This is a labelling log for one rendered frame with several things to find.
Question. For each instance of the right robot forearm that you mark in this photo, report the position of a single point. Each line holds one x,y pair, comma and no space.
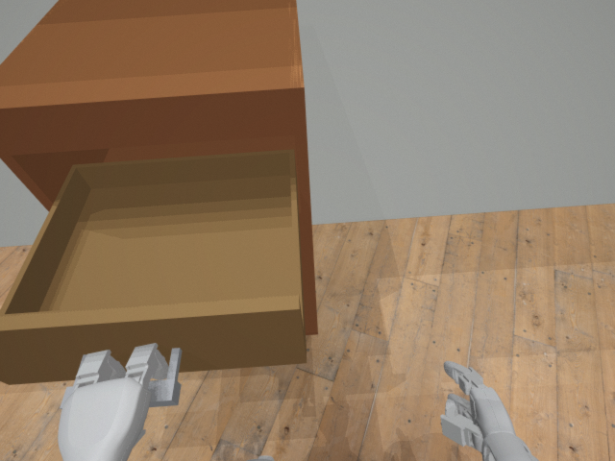
504,446

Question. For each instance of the handle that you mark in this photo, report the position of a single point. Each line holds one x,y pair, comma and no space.
165,392

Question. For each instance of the left robot hand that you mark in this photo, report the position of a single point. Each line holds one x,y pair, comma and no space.
103,419

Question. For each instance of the cabinet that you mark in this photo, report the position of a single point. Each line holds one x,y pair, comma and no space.
118,80

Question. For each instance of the drawer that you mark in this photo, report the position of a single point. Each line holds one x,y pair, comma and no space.
198,253

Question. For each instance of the right robot hand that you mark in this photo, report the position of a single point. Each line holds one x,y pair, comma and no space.
469,422

